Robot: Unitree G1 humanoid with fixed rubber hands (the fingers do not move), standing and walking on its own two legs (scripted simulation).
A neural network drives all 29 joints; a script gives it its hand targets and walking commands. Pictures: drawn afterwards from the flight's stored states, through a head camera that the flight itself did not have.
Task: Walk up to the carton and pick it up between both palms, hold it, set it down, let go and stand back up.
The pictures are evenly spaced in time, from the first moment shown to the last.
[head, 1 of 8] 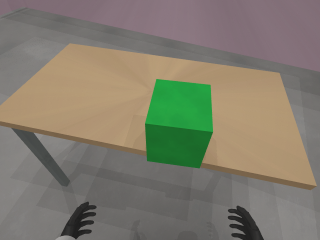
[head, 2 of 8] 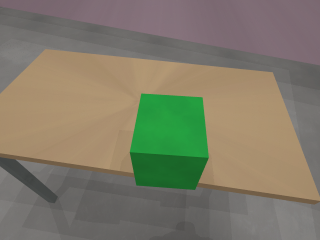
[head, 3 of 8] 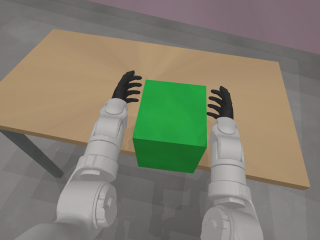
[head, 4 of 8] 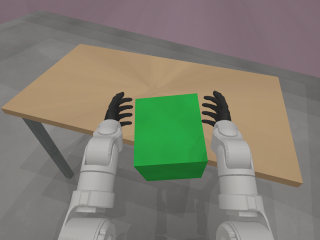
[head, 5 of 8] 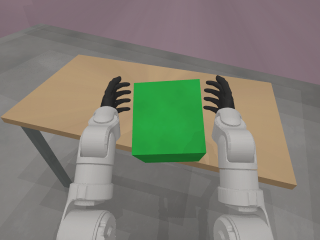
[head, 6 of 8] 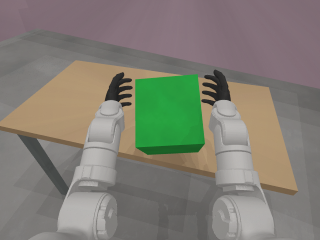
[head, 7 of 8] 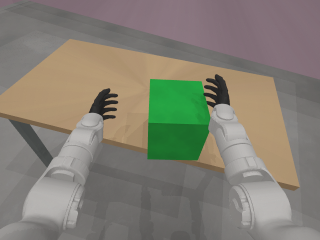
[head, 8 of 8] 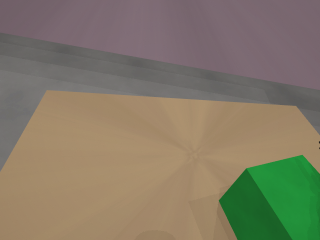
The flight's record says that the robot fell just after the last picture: no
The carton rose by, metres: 0.12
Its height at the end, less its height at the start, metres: +0.00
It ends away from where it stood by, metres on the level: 0.01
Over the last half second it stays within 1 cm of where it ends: no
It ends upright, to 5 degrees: yes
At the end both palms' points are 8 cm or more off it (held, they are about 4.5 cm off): no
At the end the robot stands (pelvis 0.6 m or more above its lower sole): yes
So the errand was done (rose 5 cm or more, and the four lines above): no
